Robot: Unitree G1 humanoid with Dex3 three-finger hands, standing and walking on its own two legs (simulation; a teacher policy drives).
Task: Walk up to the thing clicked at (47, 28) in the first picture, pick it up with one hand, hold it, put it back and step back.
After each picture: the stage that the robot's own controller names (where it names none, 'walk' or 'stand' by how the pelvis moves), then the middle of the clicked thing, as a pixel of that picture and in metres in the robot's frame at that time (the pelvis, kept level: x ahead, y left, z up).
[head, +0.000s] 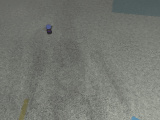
stand; (48, 29) +1.73 +0.50 -0.72
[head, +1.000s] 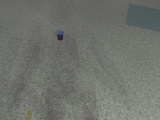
walk; (60, 35) +1.62 +0.24 -0.70
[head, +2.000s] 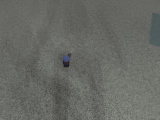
walk; (66, 61) +1.05 +0.17 -0.71
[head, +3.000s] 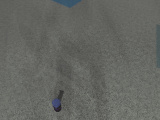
walk; (57, 105) +0.60 +0.23 -0.70
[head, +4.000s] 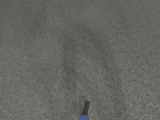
walk; out of the picture +0.37 +0.09 -0.67
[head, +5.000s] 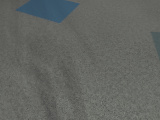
stand; out of the picture +0.33 +0.05 -0.72
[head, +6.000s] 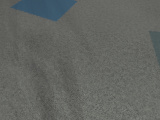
stand; out of the picture +0.28 +0.07 -0.72
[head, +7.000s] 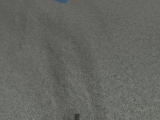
stand; out of the picture +0.26 +0.11 -0.70
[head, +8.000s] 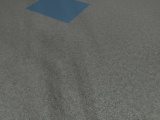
stand; out of the picture +0.30 +0.07 -0.72
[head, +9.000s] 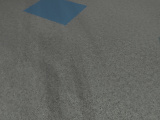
stand; out of the picture +0.29 +0.09 -0.73
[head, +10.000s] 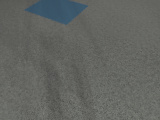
stand; out of the picture +0.29 +0.09 -0.73
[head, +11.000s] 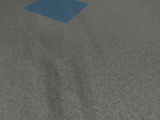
stand; out of the picture +0.28 +0.09 -0.73
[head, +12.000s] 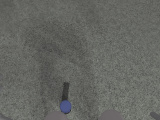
go down; (65, 107) +0.33 +0.08 -0.50
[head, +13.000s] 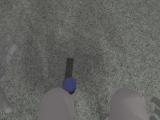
go down; (69, 86) +0.37 +0.08 -0.33
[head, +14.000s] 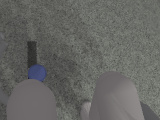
close in; (36, 75) +0.38 +0.11 -0.24
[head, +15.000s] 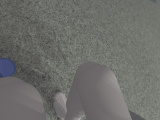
close; (1, 71) +0.39 +0.12 -0.24
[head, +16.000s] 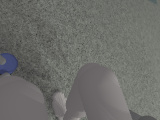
close; (2, 68) +0.39 +0.13 -0.24
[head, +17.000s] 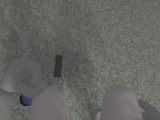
lift; (28, 97) +0.30 +0.22 -0.31
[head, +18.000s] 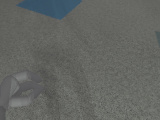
go down; out of the picture +0.25 +0.22 -0.65
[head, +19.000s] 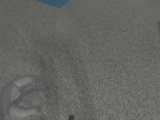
go down; out of the picture +0.26 +0.24 -0.65
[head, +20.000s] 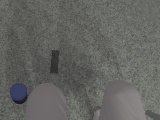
go down; (19, 94) +0.32 +0.25 -0.29
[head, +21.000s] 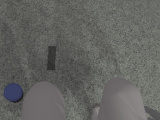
go down; (14, 93) +0.31 +0.25 -0.28
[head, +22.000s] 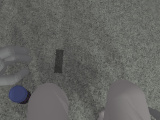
hold; (20, 95) +0.31 +0.25 -0.28
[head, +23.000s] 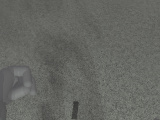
hold; out of the picture +0.27 +0.24 -0.58
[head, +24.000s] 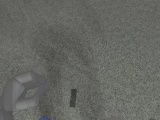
hold; out of the picture +0.28 +0.25 -0.54
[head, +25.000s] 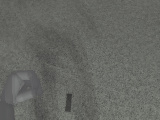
crouch; out of the picture +0.28 +0.25 -0.57
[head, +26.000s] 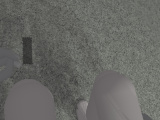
lower; out of the picture +0.31 +0.27 -0.24
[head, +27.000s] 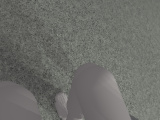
lower; out of the picture +0.30 +0.28 -0.24
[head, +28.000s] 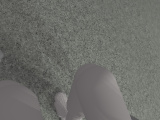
lower; out of the picture +0.30 +0.28 -0.25
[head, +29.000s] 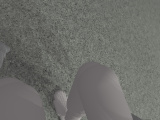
hold; out of the picture +0.30 +0.28 -0.24
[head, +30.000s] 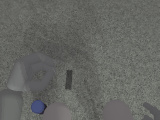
walk; (39, 107) +0.31 +0.24 -0.45
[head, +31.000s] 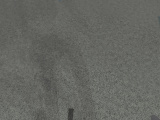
stand; out of the picture +0.27 +0.23 -0.63
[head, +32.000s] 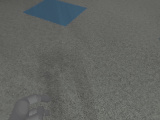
stand; out of the picture +0.25 +0.23 -0.67
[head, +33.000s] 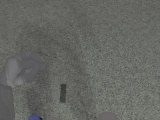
lower; out of the picture +0.29 +0.25 -0.53
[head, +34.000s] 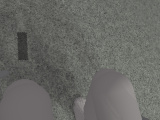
rise; out of the picture +0.32 +0.27 -0.25
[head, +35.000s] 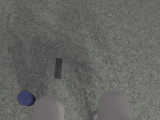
walk; (26, 99) +0.32 +0.25 -0.41
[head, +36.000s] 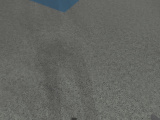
lower; out of the picture +0.26 +0.23 -0.64
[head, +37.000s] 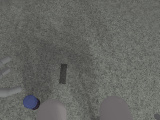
withdraw; (32, 102) +0.32 +0.24 -0.43
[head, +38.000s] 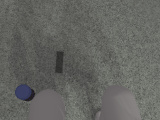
withdraw; (25, 93) +0.34 +0.25 -0.35
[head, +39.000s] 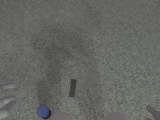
walk; (44, 112) +0.32 +0.24 -0.51
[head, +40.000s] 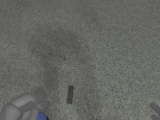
crouch; out of the picture +0.31 +0.24 -0.53
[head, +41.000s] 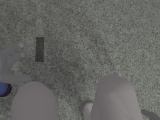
rise; (0, 87) +0.34 +0.26 -0.28
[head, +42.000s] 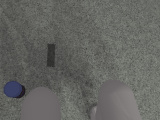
stand; (15, 90) +0.34 +0.25 -0.32
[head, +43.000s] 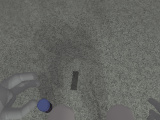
lower; (45, 106) +0.32 +0.24 -0.47
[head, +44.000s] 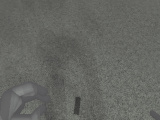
crouch; out of the picture +0.30 +0.23 -0.58
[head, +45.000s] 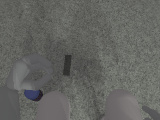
lower; (34, 93) +0.35 +0.24 -0.37
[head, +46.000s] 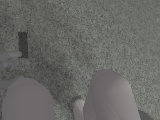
stand; out of the picture +0.33 +0.28 -0.24
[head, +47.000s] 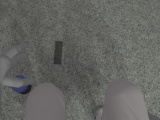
rise; (21, 85) +0.35 +0.25 -0.29
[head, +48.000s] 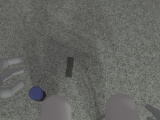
lower; (38, 94) +0.34 +0.24 -0.41
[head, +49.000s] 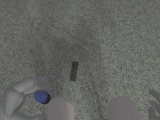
stand; (42, 97) +0.34 +0.24 -0.42
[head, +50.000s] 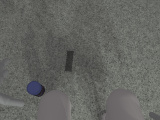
rise; (36, 89) +0.35 +0.24 -0.38
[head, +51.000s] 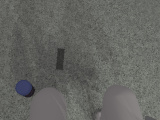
stand; (25, 89) +0.35 +0.25 -0.34
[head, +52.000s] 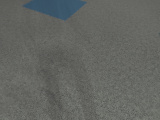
stand; out of the picture +0.28 +0.23 -0.66
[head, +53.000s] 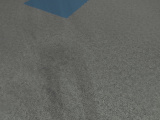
stand; out of the picture +0.28 +0.23 -0.66
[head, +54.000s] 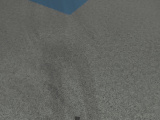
stand; out of the picture +0.29 +0.23 -0.66
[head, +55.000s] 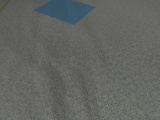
stand; out of the picture +0.30 +0.23 -0.72
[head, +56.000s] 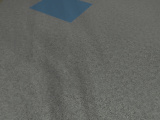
stand; out of the picture +0.27 +0.24 -0.73
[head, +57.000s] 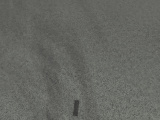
walk; out of the picture +0.32 +0.21 -0.70
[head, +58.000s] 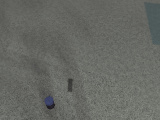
walk; (49, 102) +0.50 +0.26 -0.70
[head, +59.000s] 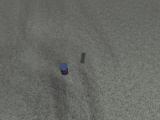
walk; (64, 69) +0.83 +0.23 -0.70
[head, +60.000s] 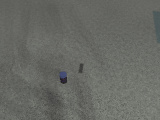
stand; (63, 77) +0.89 +0.23 -0.71
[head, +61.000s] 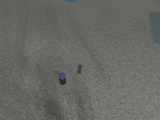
stand; (62, 78) +0.91 +0.23 -0.73
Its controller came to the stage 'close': yes
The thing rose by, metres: 0.10
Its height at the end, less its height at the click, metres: +0.00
